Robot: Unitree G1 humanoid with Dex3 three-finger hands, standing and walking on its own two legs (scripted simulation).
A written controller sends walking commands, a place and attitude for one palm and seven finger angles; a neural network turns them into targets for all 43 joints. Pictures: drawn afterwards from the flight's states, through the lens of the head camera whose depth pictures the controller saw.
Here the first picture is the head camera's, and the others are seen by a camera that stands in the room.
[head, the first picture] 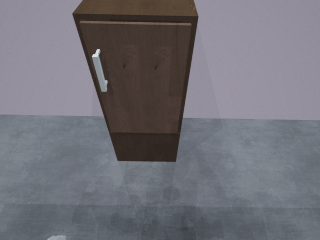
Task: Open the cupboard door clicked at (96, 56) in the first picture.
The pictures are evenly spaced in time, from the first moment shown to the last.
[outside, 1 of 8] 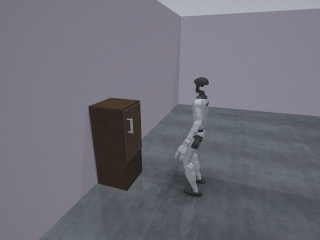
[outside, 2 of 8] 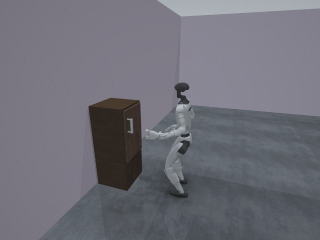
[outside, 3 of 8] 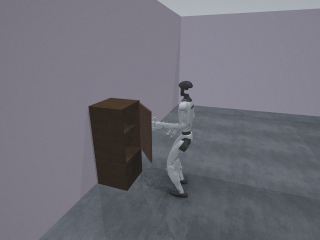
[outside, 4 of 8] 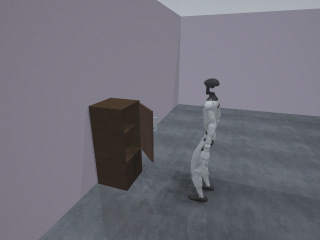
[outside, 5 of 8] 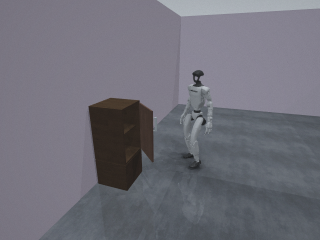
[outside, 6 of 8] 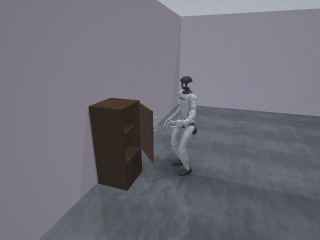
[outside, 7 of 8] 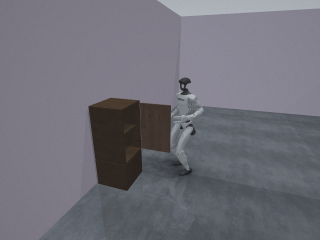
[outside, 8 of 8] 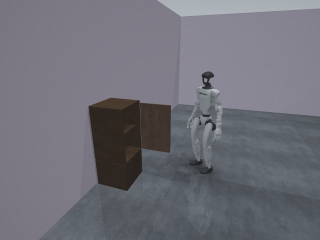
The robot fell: no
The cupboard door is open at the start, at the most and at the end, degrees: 0 92 91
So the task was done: yes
